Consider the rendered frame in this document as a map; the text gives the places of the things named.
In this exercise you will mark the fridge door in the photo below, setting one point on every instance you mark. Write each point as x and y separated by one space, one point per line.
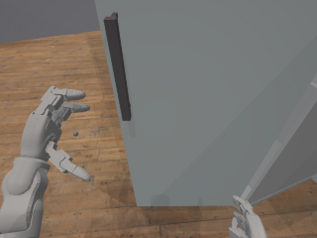
211 84

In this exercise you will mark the robot right hand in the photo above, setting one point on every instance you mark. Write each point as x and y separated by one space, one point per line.
251 224

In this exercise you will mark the robot left forearm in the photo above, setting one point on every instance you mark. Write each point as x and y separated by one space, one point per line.
23 189

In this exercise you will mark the handle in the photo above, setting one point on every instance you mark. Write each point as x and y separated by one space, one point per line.
116 55

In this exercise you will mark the robot left hand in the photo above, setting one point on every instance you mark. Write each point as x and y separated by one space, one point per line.
45 122

